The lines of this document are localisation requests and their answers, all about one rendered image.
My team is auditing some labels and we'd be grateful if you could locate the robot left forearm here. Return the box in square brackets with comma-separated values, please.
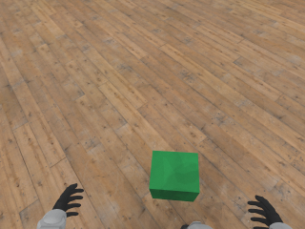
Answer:
[36, 209, 67, 229]

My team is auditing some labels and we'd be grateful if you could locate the carton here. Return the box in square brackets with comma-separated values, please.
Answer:
[149, 150, 200, 202]

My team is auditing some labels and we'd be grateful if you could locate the robot left hand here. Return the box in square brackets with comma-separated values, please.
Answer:
[52, 183, 84, 218]

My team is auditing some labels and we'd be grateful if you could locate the robot right hand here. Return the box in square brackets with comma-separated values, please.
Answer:
[247, 195, 283, 229]

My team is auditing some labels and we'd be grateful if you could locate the right robot shin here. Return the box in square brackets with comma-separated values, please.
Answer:
[189, 221, 201, 227]

